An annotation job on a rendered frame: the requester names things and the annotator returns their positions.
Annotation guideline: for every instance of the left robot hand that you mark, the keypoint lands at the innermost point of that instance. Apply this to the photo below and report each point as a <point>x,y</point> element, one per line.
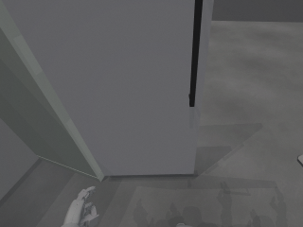
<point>78,210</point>

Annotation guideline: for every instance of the fridge door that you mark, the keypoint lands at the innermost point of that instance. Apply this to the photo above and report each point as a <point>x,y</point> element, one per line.
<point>122,71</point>

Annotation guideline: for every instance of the handle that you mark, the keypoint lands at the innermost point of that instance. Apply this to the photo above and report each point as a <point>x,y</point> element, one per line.
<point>198,8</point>

